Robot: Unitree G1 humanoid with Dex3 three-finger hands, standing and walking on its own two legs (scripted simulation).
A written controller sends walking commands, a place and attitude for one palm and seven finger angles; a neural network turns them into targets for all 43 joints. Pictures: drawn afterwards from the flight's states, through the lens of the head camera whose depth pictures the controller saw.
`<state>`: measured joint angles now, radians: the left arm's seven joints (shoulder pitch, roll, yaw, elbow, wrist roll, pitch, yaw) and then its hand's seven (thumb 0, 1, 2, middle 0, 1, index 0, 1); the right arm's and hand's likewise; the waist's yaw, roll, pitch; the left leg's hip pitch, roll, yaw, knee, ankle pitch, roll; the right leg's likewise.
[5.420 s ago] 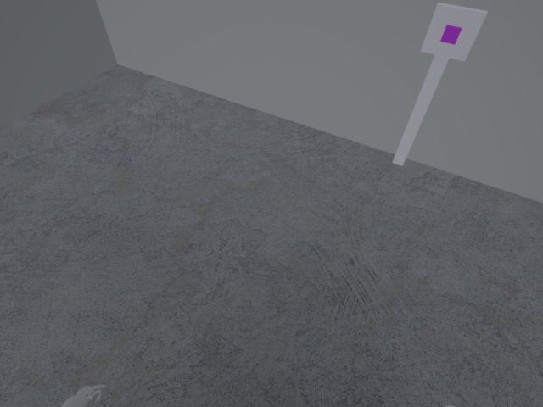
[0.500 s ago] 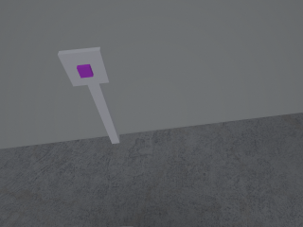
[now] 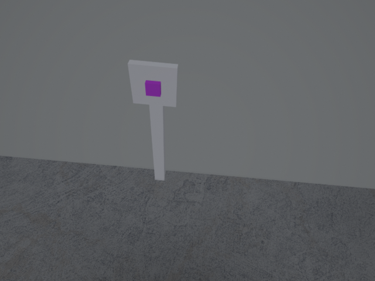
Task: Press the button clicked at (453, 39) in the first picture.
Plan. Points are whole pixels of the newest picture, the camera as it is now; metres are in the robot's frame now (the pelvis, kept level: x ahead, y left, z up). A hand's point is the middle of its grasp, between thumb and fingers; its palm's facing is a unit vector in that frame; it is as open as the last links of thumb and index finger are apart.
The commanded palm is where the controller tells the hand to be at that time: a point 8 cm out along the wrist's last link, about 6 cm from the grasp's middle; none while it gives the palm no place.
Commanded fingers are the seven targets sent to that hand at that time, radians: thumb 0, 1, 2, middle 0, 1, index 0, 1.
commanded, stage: take the last steps up to it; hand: left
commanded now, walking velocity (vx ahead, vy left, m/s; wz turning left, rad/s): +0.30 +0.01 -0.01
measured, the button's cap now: (153, 88) +0.77 +0.21 -0.05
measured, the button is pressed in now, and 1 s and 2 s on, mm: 0 0 0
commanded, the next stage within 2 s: come to a stop and stand still in 0.64 s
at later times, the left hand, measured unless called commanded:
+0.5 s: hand (142, 226) +0.29 +0.15 -0.17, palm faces -0.02 -0.98 -0.19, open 7.4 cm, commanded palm none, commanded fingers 0.00 0.90 0.90 -0.20 -0.30 -0.20 -0.30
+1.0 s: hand (120, 238) +0.25 +0.20 -0.18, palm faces +0.04 -0.99 -0.17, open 7.4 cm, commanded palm none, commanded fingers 0.00 0.90 0.90 -0.20 -0.30 -0.20 -0.30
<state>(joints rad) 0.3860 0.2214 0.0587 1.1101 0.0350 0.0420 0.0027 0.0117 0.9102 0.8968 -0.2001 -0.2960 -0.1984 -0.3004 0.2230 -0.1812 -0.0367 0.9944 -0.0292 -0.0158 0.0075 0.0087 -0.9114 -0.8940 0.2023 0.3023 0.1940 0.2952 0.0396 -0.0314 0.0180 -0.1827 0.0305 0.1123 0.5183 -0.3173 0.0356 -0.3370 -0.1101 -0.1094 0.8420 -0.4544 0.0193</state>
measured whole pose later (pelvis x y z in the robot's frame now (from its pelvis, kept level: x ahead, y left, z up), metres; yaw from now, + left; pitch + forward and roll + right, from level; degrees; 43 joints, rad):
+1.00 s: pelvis +0.27 +0.03 +0.00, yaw -2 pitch -1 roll -2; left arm 0.28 0.18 0.04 1.10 0.02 0.05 0.03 0.01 0.91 0.90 -0.20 -0.30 -0.20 -0.30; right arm 0.09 -0.12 -0.02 1.02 -0.01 -0.01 -0.04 0.00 -0.92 -0.89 0.20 0.30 0.20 0.30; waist 0.04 -0.03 0.09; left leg -0.28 0.06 0.15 0.48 -0.18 0.05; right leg -0.31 -0.04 -0.04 0.90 -0.51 0.04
